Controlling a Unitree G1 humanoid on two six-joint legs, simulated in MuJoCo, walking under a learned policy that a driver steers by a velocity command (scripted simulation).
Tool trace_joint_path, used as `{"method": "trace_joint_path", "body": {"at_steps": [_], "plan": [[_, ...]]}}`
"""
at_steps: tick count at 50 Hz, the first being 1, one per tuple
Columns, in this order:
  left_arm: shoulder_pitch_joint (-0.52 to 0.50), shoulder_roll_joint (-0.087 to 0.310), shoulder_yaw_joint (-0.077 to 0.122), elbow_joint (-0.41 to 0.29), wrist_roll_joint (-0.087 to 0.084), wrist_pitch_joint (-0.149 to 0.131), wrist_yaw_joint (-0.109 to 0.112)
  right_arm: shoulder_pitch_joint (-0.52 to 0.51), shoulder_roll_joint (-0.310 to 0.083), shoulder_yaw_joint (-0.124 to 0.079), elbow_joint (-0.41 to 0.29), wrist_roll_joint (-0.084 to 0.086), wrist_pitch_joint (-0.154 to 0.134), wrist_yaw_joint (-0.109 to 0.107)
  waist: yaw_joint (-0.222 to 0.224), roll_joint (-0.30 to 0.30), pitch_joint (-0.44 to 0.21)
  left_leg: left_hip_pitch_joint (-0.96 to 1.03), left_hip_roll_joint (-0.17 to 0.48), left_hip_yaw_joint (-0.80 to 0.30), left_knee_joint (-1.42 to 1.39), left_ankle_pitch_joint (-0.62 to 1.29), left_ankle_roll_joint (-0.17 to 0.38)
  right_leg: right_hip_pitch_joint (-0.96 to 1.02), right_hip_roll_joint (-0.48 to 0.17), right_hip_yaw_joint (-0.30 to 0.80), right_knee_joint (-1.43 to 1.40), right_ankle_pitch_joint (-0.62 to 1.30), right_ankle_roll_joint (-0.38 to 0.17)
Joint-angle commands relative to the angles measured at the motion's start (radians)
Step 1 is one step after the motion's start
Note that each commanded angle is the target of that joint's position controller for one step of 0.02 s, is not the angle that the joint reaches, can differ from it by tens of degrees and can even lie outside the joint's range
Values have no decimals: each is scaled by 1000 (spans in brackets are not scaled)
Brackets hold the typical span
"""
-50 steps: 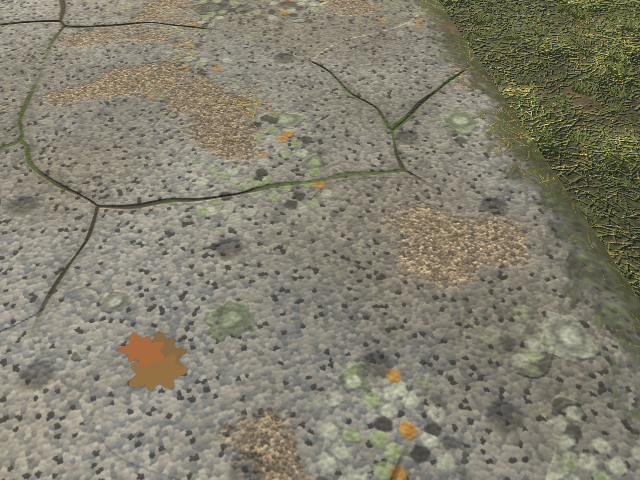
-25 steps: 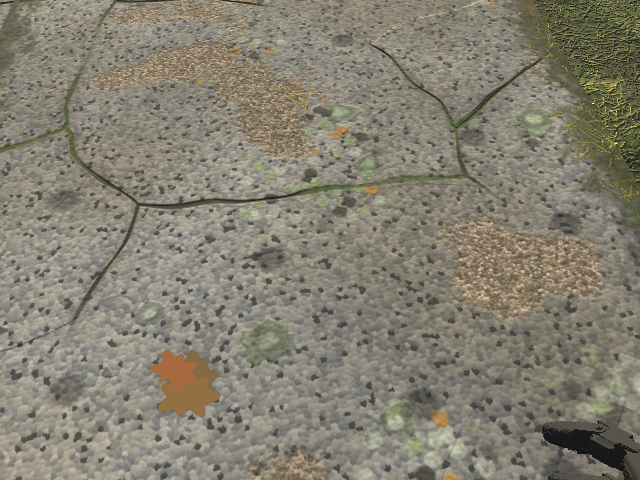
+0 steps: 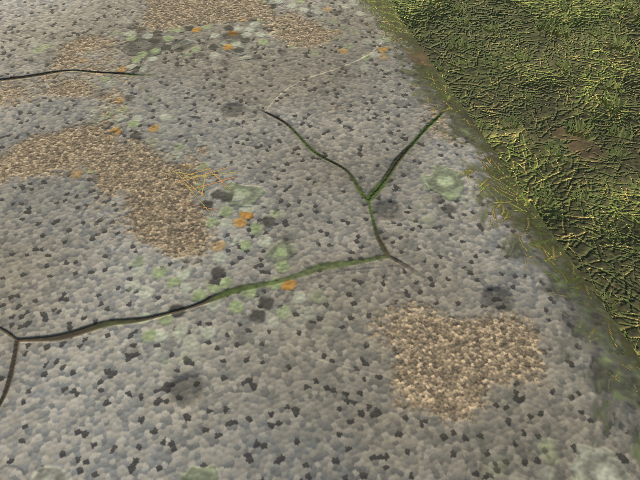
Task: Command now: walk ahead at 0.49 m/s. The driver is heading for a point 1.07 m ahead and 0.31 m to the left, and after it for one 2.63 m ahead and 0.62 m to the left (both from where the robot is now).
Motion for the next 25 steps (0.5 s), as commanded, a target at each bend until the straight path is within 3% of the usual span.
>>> {"method": "trace_joint_path", "body": {"at_steps": [1, 4, 5, 6, 7, 8, 9, 10, 11, 12, 13, 16, 19, 22, 25], "plan": [[-136, 62, 8, -105, -7, -23, -19, 38, -175, -40, -25, 6, 6, -8, -9, 77, 65, -17, 305, -141, -49, 215, 147, 12, 29, -20, -81, -5, -17], [-122, 88, 16, -117, -7, -28, -33, 41, -191, -46, -10, 7, 26, -15, 23, 106, 37, 84, 341, -156, 36, 360, 120, 59, 56, -30, -129, -133, -56], [-68, 108, 26, -106, -6, -29, -32, 26, -201, -48, -11, 7, 31, -17, 59, 122, 0, 93, 331, -144, 105, 513, 107, 148, 83, -53, -142, -169, -75], [60, 143, 47, -69, -4, -30, -27, 8, -195, -44, -14, 5, 37, -19, 131, 114, -83, 67, 287, -104, 260, 657, 83, 333, 112, -83, -174, -153, -105], [238, 201, 69, -27, 4, -27, -17, 5, -157, -26, -33, -9, 36, -22, 204, 83, -226, -82, 239, -66, 499, 562, 50, 631, 29, -5, -124, -119, -158], [351, 312, 97, -8, 20, -20, -11, 116, -47, 10, -65, -15, 15, -14, 181, -143, -388, -509, 80, -9, 899, 139, -31, 1051, -236, 444, -142, -246, -318], [379, 232, 77, 2, 6, -15, -12, 97, -73, 8, -47, -4, -8, -9, 202, -193, -441, -672, 30, -142, 1048, -346, -36, 1101, -290, 698, -287, -351, -358], [307, 177, 56, -6, 2, -13, -10, 5, -161, -16, -72, 24, -21, -2, 200, -121, -275, -762, 95, -161, 1108, -302, -22, 982, -253, 557, -310, -390, -303], [235, 152, 47, -17, 3, -11, -8, -64, -160, -15, -91, 28, -27, -1, 173, -59, -171, -758, 148, -126, 1071, -210, -17, 835, -211, 421, -330, -331, -272], [179, 127, 39, -20, 6, -10, -11, -99, -147, -16, -97, 12, -25, -3, 144, -11, -91, -731, 181, -107, 1002, -143, -24, 701, -167, 330, -367, -250, -258], [143, 99, 31, -24, 15, -16, -13, -84, -137, -21, -87, 6, -13, -5, 109, -25, -61, -671, 212, -115, 953, -91, -30, 613, -136, 255, -404, -198, -241], [122, 109, 39, -1, 17, -40, -15, -37, -82, -13, -66, 10, 26, -8, 69, -39, -32, -603, 222, -120, 909, -16, -59, 495, -118, 123, -484, -98, -248], [146, 129, 48, 32, 25, -47, -3, -113, -77, -15, -94, 7, 33, -13, 83, -19, 8, -672, 210, -151, 777, 124, -77, 503, -110, 16, -513, -34, -236], [145, 143, 49, 45, 21, -43, 7, -195, -61, -10, -116, 4, 23, 2, 110, -15, 26, -636, 190, -110, 573, 299, -69, 515, -80, -89, -527, -24, -198], [197, 164, 54, 76, 13, -34, 15, -294, -41, -1, -157, 4, 20, 19, 154, 5, 55, -644, 179, -71, 458, 345, -53, 591, -111, -130, -527, -22, -189]]}}
Velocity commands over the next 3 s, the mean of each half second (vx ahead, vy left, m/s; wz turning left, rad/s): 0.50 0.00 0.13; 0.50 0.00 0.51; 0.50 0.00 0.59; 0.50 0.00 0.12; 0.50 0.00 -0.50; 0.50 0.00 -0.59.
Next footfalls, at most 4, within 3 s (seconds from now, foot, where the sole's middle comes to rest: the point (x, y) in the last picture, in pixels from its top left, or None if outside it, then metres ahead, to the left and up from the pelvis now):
0.14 right None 0.26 -0.14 -0.78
0.68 left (253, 456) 0.54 0.12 -0.78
1.16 right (290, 318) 0.88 0.02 -0.78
1.68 left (131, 312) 0.92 0.41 -0.78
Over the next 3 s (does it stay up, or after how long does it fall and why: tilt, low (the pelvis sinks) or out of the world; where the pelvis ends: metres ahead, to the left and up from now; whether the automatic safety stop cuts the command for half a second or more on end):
stays up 1.48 0.65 0.00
